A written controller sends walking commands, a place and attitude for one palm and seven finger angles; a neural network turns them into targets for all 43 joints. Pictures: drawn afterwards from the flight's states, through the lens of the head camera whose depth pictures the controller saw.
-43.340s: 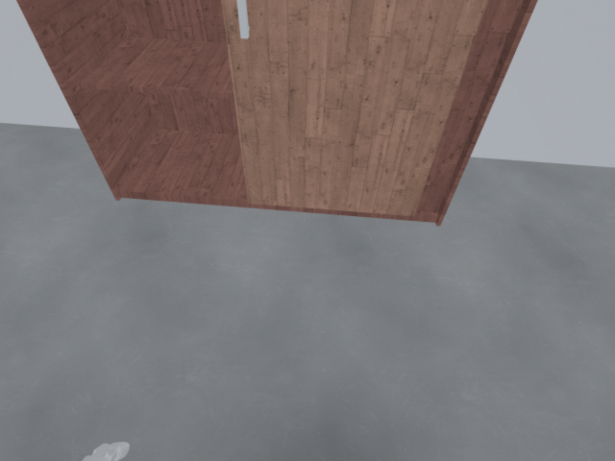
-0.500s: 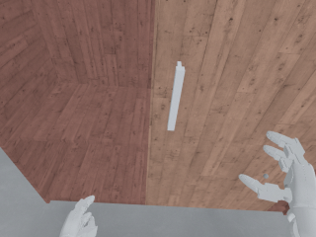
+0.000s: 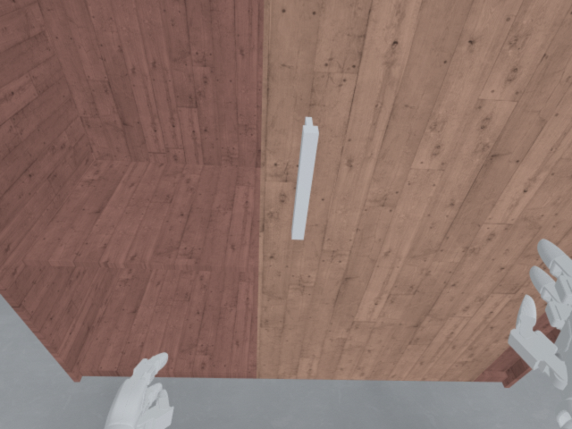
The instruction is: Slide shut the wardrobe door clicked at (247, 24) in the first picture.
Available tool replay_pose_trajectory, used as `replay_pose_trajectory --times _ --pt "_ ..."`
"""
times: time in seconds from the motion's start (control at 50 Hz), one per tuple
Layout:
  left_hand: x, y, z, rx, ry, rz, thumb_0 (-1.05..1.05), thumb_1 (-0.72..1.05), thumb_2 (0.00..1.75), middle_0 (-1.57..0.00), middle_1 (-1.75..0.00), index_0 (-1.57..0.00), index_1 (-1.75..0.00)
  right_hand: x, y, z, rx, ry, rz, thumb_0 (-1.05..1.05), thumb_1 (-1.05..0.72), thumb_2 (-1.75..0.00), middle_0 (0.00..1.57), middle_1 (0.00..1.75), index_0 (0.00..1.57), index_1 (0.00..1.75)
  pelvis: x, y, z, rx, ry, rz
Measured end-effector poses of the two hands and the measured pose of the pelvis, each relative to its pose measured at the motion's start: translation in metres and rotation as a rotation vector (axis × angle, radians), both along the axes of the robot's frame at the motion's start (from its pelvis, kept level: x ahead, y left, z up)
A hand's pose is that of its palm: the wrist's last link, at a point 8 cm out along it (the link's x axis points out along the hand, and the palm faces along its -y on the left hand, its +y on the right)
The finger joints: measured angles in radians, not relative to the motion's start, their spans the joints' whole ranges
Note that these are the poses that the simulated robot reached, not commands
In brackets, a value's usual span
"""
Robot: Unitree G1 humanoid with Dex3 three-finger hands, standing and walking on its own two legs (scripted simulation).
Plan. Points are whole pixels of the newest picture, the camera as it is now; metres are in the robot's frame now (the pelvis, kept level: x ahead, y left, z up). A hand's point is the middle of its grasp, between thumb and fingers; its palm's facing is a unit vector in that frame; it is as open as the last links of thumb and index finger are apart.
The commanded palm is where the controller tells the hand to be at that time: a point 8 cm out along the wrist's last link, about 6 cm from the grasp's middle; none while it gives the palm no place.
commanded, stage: draw the hand back to the body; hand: right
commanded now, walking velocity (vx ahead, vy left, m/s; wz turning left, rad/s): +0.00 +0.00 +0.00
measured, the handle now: (302, 182) +0.47 -0.02 +0.13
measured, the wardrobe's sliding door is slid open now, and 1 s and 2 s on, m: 0.59 0.59 0.59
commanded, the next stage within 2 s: step back with the hand held close in 0.16 s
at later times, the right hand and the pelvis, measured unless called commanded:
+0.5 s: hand out of the picture +0.17 -0.28 +0.18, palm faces +0.47 +0.76 -0.45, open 7.4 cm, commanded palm +0.13 -0.30 +0.17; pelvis -0.02 +0.00 +0.00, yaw +1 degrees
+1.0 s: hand out of the picture +0.13 -0.29 +0.16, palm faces +0.45 +0.80 -0.41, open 7.4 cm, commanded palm +0.08 -0.32 +0.17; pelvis -0.07 -0.02 -0.01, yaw +2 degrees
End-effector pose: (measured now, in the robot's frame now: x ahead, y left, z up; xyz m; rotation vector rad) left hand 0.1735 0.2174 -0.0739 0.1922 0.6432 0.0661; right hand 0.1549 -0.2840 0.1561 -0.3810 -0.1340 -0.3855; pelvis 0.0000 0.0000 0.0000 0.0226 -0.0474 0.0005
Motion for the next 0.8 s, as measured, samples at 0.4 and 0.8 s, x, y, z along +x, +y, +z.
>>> replay_pose_trajectory --times 0.4,0.8 --pt "-0.031 0.019 -0.002 0.008 0.038 0.062 0.01 0.90 0.90 -0.20 -0.30 -0.21 -0.30 -0.024 -0.019 0.044 -0.188 -0.105 -0.040 0.01 -0.88 -0.90 0.21 0.31 0.21 0.30 -0.012 0.009 0.001 0.007 0.008 0.011" --pt "-0.068 0.013 0.006 0.079 0.059 0.105 0.01 0.90 0.90 -0.20 -0.30 -0.20 -0.30 -0.050 -0.031 0.027 -0.189 -0.120 0.027 0.01 -0.88 -0.90 0.21 0.31 0.21 0.30 -0.049 -0.013 -0.004 0.005 0.037 0.024"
